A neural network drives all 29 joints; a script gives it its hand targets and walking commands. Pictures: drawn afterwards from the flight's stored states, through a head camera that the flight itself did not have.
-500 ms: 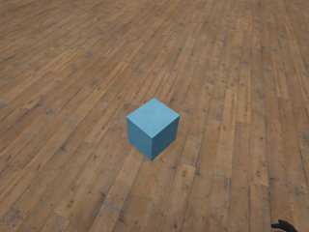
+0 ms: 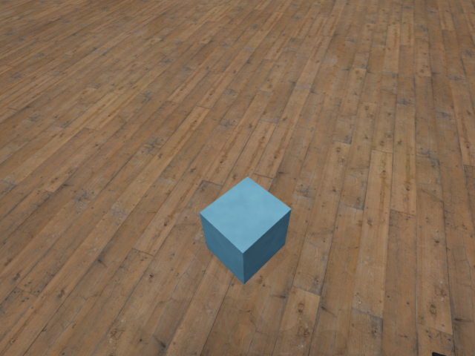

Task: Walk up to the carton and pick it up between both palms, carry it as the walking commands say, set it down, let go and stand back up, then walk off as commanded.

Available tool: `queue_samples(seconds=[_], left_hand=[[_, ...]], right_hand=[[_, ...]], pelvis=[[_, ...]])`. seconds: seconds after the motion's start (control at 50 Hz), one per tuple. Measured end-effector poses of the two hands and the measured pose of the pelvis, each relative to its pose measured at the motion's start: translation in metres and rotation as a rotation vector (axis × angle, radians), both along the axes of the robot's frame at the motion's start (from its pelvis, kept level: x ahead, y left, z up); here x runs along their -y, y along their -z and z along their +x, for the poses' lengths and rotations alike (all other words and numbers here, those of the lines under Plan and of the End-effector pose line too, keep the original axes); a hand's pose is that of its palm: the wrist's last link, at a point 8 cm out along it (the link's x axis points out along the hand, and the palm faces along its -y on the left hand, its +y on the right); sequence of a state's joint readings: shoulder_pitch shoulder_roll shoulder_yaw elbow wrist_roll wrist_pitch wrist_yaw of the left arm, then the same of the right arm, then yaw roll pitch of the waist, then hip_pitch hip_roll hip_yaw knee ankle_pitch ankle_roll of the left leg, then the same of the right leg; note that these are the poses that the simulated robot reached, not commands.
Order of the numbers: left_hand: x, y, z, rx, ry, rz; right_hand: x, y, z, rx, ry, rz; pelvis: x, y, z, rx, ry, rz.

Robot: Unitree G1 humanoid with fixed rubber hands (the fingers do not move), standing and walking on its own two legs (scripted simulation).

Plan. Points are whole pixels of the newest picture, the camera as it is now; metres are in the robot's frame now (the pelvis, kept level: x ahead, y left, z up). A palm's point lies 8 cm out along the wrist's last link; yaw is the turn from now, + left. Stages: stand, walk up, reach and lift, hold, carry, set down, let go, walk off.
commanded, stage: walk up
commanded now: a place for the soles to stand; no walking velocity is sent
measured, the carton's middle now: (245, 230) +0.72 +0.03 -0.62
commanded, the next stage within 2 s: none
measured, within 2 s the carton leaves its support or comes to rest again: neither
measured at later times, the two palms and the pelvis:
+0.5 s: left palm (78, 312) +0.22 +0.32 -0.07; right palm (439, 326) +0.22 -0.33 -0.11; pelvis +0.13 -0.02 -0.01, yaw +1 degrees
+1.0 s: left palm (91, 292) +0.26 +0.32 -0.08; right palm (410, 271) +0.31 -0.31 -0.09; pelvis +0.17 -0.01 +0.01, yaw +0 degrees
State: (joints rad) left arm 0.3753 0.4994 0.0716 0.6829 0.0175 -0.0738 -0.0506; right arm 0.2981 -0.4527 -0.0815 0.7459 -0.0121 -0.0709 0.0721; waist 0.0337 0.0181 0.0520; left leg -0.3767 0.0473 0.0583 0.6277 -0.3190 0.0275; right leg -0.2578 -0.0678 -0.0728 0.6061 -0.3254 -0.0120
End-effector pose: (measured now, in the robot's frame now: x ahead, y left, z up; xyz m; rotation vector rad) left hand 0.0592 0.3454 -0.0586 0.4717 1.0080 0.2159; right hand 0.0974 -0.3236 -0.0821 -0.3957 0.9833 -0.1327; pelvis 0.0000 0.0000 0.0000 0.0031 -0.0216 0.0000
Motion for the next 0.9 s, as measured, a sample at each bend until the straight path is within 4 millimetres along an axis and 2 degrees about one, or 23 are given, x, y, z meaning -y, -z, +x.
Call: queue_samples(seconds=[0.04,0.08,0.2,0.28,0.32,0.46,0.56,0.66,0.74,0.82,0.9], left_hand=[[-0.005,0.011,0.01,-0.019,-0.01,-0.007],[-0.002,0.018,0.029,-0.029,0.0,-0.015],[0.024,0.019,0.106,0.0,0.086,-0.058],[0.035,0.018,0.152,0.055,0.108,-0.023],[0.036,0.018,0.163,0.078,0.09,-0.006],[0.028,0.009,0.163,0.052,0.012,0.022],[0.019,0.025,0.158,0.0,-0.045,0.002],[0.025,0.035,0.155,-0.057,-0.079,-0.029],[0.029,0.035,0.163,-0.073,-0.087,-0.046],[0.03,0.031,0.176,-0.065,-0.092,-0.054],[0.03,0.026,0.188,-0.063,-0.09,-0.06]], right_hand=[[0.001,-0.002,0.02,0.041,-0.005,-0.03],[0.004,-0.006,0.03,0.059,0.013,-0.048],[0.026,-0.014,0.036,0.016,0.075,-0.087],[0.045,0.002,0.044,-0.035,0.097,-0.089],[0.046,0.013,0.054,-0.064,0.105,-0.08],[0.017,0.025,0.109,-0.083,0.039,-0.021],[0.005,0.031,0.137,-0.073,0.011,-0.028],[-0.003,0.025,0.172,-0.043,0.018,-0.006],[-0.01,0.017,0.198,-0.011,0.018,0.012],[-0.014,0.009,0.214,0.003,0.027,0.022],[-0.016,0.005,0.219,-0.005,0.041,0.026]], pelvis=[[-0.005,0.007,0.014,0.0,0.005,0.007],[-0.006,0.008,0.026,0.004,0.015,0.017],[0.003,0.003,0.064,0.008,0.031,0.011],[0.018,0.014,0.092,0.014,0.019,0.002],[0.023,0.018,0.103,0.015,0.006,-0.008],[0.02,0.01,0.126,0.005,-0.024,0.004],[0.011,0.016,0.136,0.007,-0.024,-0.001],[0.011,0.011,0.148,0.016,-0.027,-0.015],[0.009,0.003,0.155,0.013,-0.026,-0.008],[0.008,-0.003,0.16,0.016,-0.02,-0.004],[0.007,-0.009,0.163,0.019,-0.013,-0.003]])
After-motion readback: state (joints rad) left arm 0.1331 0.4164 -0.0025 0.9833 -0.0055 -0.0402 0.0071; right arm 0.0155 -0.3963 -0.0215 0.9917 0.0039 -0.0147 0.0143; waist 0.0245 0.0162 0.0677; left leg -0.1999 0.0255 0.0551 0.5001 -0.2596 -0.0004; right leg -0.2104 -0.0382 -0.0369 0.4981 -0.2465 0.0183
